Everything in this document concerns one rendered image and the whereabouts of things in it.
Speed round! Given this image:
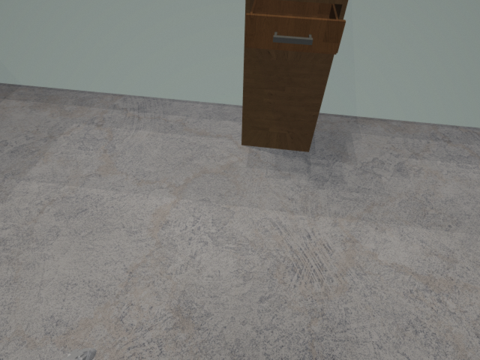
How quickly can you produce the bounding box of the handle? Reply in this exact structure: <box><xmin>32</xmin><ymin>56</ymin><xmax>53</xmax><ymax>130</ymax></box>
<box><xmin>273</xmin><ymin>31</ymin><xmax>313</xmax><ymax>45</ymax></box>

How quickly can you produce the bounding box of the cabinet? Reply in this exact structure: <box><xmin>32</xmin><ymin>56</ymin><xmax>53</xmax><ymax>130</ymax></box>
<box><xmin>241</xmin><ymin>0</ymin><xmax>348</xmax><ymax>152</ymax></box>

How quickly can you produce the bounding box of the drawer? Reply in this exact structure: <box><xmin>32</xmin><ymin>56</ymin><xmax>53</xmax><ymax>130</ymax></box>
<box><xmin>245</xmin><ymin>0</ymin><xmax>346</xmax><ymax>55</ymax></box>

